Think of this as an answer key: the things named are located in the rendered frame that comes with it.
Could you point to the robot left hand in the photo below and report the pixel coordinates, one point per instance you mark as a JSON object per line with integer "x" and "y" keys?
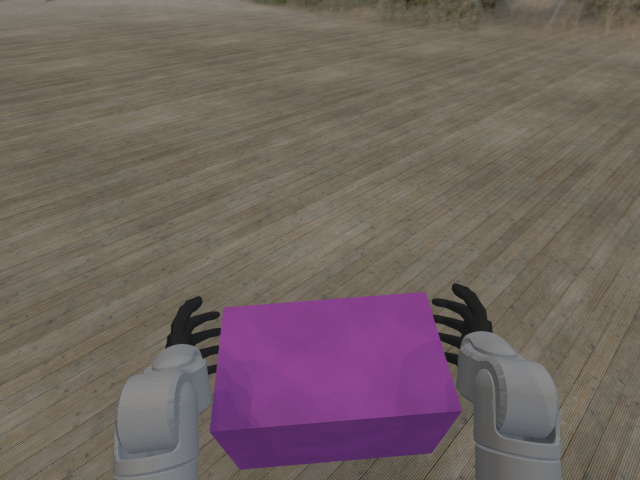
{"x": 183, "y": 325}

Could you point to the robot right hand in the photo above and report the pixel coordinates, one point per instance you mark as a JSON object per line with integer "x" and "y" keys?
{"x": 474, "y": 315}

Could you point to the robot left forearm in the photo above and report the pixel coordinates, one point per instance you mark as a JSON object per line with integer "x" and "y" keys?
{"x": 156, "y": 417}

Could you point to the robot right forearm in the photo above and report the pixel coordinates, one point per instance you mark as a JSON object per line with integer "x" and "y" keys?
{"x": 516, "y": 411}

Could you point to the carton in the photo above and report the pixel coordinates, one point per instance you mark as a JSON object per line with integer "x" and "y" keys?
{"x": 331, "y": 380}

